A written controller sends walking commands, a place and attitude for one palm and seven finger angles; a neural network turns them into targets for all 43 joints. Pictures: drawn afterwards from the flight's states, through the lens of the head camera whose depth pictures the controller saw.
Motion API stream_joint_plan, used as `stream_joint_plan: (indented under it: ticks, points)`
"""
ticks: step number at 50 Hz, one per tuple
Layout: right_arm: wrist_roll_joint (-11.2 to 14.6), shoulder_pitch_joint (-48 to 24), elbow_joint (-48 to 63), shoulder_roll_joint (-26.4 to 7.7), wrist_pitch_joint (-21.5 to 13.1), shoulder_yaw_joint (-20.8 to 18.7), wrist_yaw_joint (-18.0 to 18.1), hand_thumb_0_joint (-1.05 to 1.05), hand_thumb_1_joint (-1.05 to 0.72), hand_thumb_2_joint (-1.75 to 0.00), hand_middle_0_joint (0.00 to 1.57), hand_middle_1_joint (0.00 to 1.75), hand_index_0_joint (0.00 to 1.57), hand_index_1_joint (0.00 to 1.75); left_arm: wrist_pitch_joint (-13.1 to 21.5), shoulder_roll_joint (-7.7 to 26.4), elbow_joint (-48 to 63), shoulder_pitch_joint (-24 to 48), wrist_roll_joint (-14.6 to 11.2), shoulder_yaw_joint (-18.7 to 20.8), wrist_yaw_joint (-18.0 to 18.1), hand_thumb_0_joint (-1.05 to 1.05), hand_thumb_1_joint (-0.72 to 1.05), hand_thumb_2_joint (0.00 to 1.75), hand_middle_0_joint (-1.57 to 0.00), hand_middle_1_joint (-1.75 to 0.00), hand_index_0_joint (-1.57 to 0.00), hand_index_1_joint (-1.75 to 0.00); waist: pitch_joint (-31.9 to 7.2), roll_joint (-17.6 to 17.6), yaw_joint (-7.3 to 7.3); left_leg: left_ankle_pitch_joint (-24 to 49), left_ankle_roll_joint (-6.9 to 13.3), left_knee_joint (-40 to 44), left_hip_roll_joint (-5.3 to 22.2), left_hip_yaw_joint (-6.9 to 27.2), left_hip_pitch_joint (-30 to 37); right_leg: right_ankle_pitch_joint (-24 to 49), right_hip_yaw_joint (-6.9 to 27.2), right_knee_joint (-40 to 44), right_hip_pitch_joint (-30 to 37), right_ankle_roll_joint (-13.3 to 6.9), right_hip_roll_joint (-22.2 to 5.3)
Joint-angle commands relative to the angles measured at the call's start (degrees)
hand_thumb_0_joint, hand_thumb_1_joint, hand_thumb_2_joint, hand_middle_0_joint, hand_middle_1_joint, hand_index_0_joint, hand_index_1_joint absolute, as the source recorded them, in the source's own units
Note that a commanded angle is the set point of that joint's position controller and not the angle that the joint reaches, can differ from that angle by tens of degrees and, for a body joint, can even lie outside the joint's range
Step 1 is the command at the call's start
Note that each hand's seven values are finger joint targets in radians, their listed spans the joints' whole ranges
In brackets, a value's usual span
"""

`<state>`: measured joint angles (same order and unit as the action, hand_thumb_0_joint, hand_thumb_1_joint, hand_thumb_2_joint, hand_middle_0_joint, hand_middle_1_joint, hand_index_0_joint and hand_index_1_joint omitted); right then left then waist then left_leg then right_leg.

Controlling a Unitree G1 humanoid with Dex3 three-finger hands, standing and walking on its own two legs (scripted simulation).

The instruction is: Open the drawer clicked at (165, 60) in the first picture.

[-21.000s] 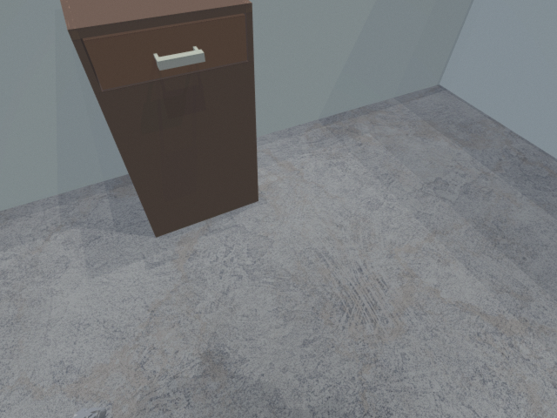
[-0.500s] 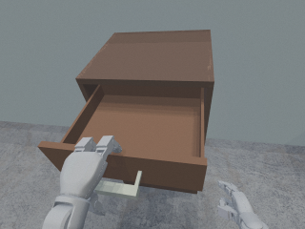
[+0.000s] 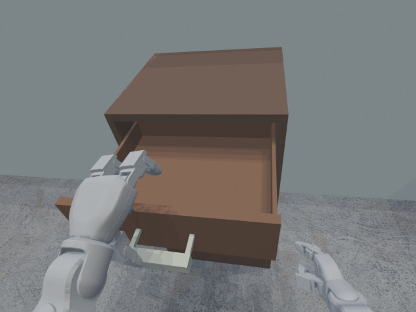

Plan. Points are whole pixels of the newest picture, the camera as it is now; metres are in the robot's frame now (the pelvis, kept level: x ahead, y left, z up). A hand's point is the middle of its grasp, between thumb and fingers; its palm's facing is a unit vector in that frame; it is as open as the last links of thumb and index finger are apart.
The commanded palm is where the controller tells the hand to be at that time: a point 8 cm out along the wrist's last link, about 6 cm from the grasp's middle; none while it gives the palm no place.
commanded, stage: draw the hand back to the body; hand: left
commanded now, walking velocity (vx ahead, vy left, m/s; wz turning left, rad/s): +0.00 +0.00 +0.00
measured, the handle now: (160, 247) +0.23 +0.15 +0.01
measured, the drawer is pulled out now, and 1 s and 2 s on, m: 0.29 0.29 0.29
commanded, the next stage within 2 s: step back with the hand held close in 1.68 s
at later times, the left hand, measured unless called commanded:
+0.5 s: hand (107, 220) +0.20 +0.20 +0.15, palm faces +0.19 -0.15 -0.97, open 13.8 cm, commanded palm +0.15 +0.20 +0.21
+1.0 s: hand (82, 206) +0.19 +0.21 +0.20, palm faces +0.40 -0.86 -0.32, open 12.7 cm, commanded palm +0.14 +0.25 +0.21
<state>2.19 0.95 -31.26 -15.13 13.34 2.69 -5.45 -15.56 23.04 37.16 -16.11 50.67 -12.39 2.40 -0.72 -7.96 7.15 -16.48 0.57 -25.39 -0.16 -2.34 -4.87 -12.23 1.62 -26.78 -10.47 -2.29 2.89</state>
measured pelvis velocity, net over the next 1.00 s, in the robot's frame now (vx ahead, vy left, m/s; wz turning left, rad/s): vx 0.02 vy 0.00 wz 0.06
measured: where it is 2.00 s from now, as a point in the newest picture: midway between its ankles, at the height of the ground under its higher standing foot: outside the picture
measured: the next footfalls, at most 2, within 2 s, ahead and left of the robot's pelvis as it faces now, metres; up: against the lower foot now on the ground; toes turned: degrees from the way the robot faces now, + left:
none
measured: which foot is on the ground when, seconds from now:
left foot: down 0.00-1.00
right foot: down 0.00-1.00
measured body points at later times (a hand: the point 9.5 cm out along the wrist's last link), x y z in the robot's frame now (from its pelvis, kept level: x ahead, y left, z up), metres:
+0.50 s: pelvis -0.01 +0.00 +0.00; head -0.03 -0.06 +0.45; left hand +0.18 +0.20 +0.21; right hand +0.24 -0.19 -0.08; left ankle -0.03 +0.11 -0.74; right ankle +0.03 -0.09 -0.74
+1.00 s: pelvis +0.02 +0.00 +0.00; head +0.01 -0.01 +0.45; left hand +0.16 +0.26 +0.22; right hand +0.21 -0.19 -0.08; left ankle -0.03 +0.11 -0.74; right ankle +0.03 -0.09 -0.74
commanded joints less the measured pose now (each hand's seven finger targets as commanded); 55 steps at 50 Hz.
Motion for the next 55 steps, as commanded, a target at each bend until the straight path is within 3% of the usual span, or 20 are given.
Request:
stream_joint_plan:
  ticks: [1,10,12,15,17,20,21,25,28,31,34,35,36,37,39,40,41,46,48,55]
  points:
    - [0.18,-12.88,11.78,-3.54,-2.90,-0.85,-0.22,0.00,-0.90,-0.90,0.20,0.30,0.20,0.30,0.89,6.43,12.43,8.67,1.45,5.78,1.59,0.00,-0.50,0.30,-0.30,-1.20,-0.30,-1.20,-8.67,7.38,0.93,12.53,1.45,3.17,1.77,1.15,-4.63,4.16,3.62,3.39,7.39,0.65,-2.75]
    - [0.82,-14.16,11.13,-4.08,-3.34,-1.07,0.61,0.00,-0.90,-0.90,0.20,0.30,0.20,0.30,1.17,10.18,10.48,7.99,0.10,11.18,3.15,0.00,-0.50,0.30,-0.30,-1.20,-0.30,-1.20,-6.38,4.62,0.04,10.05,0.98,2.96,1.91,1.80,-5.15,2.66,5.11,4.66,5.46,0.26,-2.48]
    - [0.53,-13.01,10.37,-3.62,-3.54,-1.16,0.96,0.00,-0.90,-0.90,0.20,0.30,0.20,0.30,1.44,10.54,7.93,6.78,0.28,11.68,2.67,0.00,-0.50,0.30,-0.30,-1.20,-0.30,-1.20,-5.28,8.20,0.02,10.84,0.94,2.86,1.33,1.55,-5.22,1.91,5.17,5.14,4.95,0.47,-2.77]
    - [1.02,-14.08,10.93,-4.54,-4.15,-1.33,1.47,0.00,-0.90,-0.90,0.20,0.30,0.20,0.30,1.45,12.22,9.80,8.03,-0.92,13.16,1.92,0.00,-0.50,0.30,-0.30,-1.20,-0.30,-1.20,-4.82,5.73,-0.61,7.51,1.03,3.04,1.60,1.68,-5.56,-1.54,5.49,6.24,4.28,0.63,-2.88]
    - [0.51,-12.58,10.12,-4.02,-4.43,-1.39,1.85,0.00,-0.90,-0.90,0.20,0.30,0.20,0.30,2.05,11.36,7.18,7.46,-0.03,12.30,1.28,0.00,-0.50,0.30,-0.30,-1.20,-0.30,-1.20,-4.47,8.03,-0.52,8.72,1.11,3.08,0.95,1.52,-5.30,-1.80,5.00,6.31,3.89,0.69,-3.10]
    - [0.99,-13.11,10.93,-5.02,-5.15,-1.43,2.39,0.00,-0.90,-0.90,0.20,0.30,0.20,0.30,2.72,13.83,9.95,7.69,-1.00,14.79,1.15,0.00,-0.50,0.30,-0.30,-1.20,-0.30,-1.20,-6.46,4.96,-0.67,7.66,1.04,3.46,1.67,1.98,-5.53,-0.34,4.50,5.60,5.56,0.72,-2.94]
    - [0.44,-11.55,11.22,-4.32,-5.34,-1.15,2.38,0.00,-0.90,-0.90,0.20,0.30,0.20,0.30,2.79,12.99,9.52,6.03,-0.02,14.14,0.90,0.00,-0.50,0.30,-0.30,-1.20,-0.30,-1.20,-8.41,6.33,0.46,9.38,1.27,3.00,0.96,1.65,-5.52,0.50,3.92,5.05,6.83,0.85,-3.40]
    - [0.96,-12.46,10.61,-5.26,-5.80,-1.25,3.23,0.00,-0.90,-0.90,0.20,0.30,0.20,0.30,3.57,16.65,8.34,4.04,-1.60,19.07,1.12,0.00,-0.50,0.30,-0.30,-1.20,-0.30,-1.20,-5.50,5.88,-0.48,8.04,0.71,3.47,1.74,2.28,-6.20,1.10,4.33,5.62,5.33,0.78,-3.05]
    - [0.38,-10.29,10.12,-4.91,-6.13,-1.46,3.37,0.00,-0.90,-0.90,0.20,0.30,0.20,0.30,4.37,14.51,6.47,1.93,-1.25,17.57,0.48,0.00,-0.50,0.30,-0.30,-1.20,-0.30,-1.20,-4.43,6.23,-0.26,9.48,0.67,3.46,0.98,2.01,-5.86,1.44,3.48,5.59,4.38,0.82,-3.45]
    - [0.29,-9.93,11.09,-5.23,-6.77,-1.36,3.89,0.00,-0.90,-0.90,0.20,0.30,0.20,0.30,4.74,16.56,9.75,2.96,-1.88,19.82,0.26,0.00,-0.50,0.30,-0.30,-1.20,-0.30,-1.20,-7.74,5.27,0.03,9.72,0.91,3.30,1.10,2.44,-5.48,2.58,3.03,5.00,5.98,0.80,-3.46]
    - [0.30,-8.83,10.76,-5.70,-6.89,-1.60,4.41,0.00,-0.90,-0.90,0.20,0.30,0.20,0.30,5.87,17.21,8.01,-1.33,-2.75,21.21,0.37,0.00,-0.50,0.30,-0.30,-1.20,-0.30,-1.20,-5.07,6.86,-0.33,10.69,0.50,3.27,1.12,2.28,-5.56,4.24,2.75,5.42,4.62,1.11,-3.71]
    - [0.30,-7.12,14.80,-0.02,-12.91,-1.96,5.95,0.00,-0.90,-0.90,0.20,0.30,0.20,0.30,14.58,-1.87,18.10,4.16,-45.48,21.31,1.33,0.00,-0.47,0.32,-0.30,-1.18,-0.30,-1.18,-1.03,12.99,-5.03,5.39,2.48,1.30,2.17,3.34,-0.80,0.76,-0.44,7.31,0.10,0.58,-2.56]
    - [-1.16,-2.72,10.99,-0.73,-16.70,-1.66,7.06,0.00,-0.90,-0.90,0.20,0.30,0.20,0.30,18.03,2.07,3.39,-10.59,-46.12,24.64,2.89,0.00,-0.43,0.33,-0.29,-1.15,-0.29,-1.15,0.39,18.53,-4.47,2.72,2.43,1.89,2.89,3.23,-1.44,-2.58,-1.69,6.58,0.31,0.69,-2.58]
    - [-1.15,-1.16,9.89,-1.33,-17.44,-1.79,8.15,0.00,-0.90,-0.90,0.20,0.30,0.20,0.30,19.86,1.86,7.15,-14.73,-50.54,27.21,3.17,0.00,-0.40,0.34,-0.29,-1.13,-0.29,-1.13,-0.03,17.65,-3.70,4.27,2.01,3.14,3.28,3.32,-2.25,-1.77,-2.14,7.46,1.03,1.05,-3.62]
    - [-1.74,-0.30,10.09,-1.75,-20.78,-1.91,9.54,0.00,-0.90,-0.90,0.20,0.30,0.20,0.30,24.26,6.03,18.76,-5.42,-51.84,29.57,4.57,0.00,-0.32,0.37,-0.29,-1.09,-0.29,-1.09,-5.20,6.22,-3.83,5.98,1.44,2.57,2.61,2.67,-0.36,0.36,-0.95,7.07,2.98,1.04,-4.80]
    - [-1.98,-0.36,8.77,-1.95,-22.37,-1.56,9.91,0.00,-0.90,-0.90,0.20,0.30,0.20,0.30,25.15,8.27,18.66,-4.43,-52.14,32.02,5.73,0.00,-0.29,0.39,-0.29,-1.07,-0.29,-1.07,-4.11,1.49,-3.97,4.80,0.94,2.18,2.34,2.83,-0.58,-0.94,-0.10,7.17,1.86,0.63,-4.29]
    - [-2.47,1.45,8.48,-0.60,-23.68,-1.25,10.01,0.00,-0.90,-0.90,0.20,0.30,0.20,0.30,26.08,4.47,17.51,-5.62,-51.90,29.52,5.98,0.00,-0.26,0.40,-0.28,-1.04,-0.28,-1.04,-4.39,0.08,-3.96,6.38,0.90,2.66,1.89,3.08,-1.10,0.71,-1.45,6.40,3.14,0.27,-4.82]
    - [-2.38,2.37,6.59,-1.37,-24.97,-2.15,9.89,0.00,-0.90,-0.90,0.20,0.30,0.20,0.30,26.93,1.58,9.89,-7.21,-52.91,28.65,5.23,0.00,-0.08,0.48,-0.27,-0.93,-0.27,-0.93,0.65,6.09,-4.30,8.65,0.86,2.98,2.58,3.65,-2.97,2.96,-2.01,6.72,2.42,0.28,-4.63]
    - [-2.36,2.27,6.36,-1.59,-25.28,-2.41,9.75,0.00,-0.90,-0.90,0.20,0.30,0.20,0.30,27.34,1.85,10.48,-7.33,-53.03,29.06,4.97,0.00,-0.01,0.51,-0.26,-0.88,-0.26,-0.88,-0.65,3.49,-3.98,10.99,0.81,2.83,2.55,3.60,-2.56,5.79,-1.89,5.92,3.68,0.11,-4.88]
    - [-2.02,1.95,5.53,-1.90,-25.23,-3.12,9.27,0.00,-0.90,-0.90,0.20,0.30,0.20,0.30,27.87,4.52,11.82,-11.35,-53.83,33.41,5.13,0.00,0.23,0.62,-0.25,-0.73,-0.25,-0.73,-4.46,4.24,-3.61,19.23,-0.26,1.75,3.15,4.20,-2.62,13.75,-2.43,3.47,6.43,-0.04,-4.76]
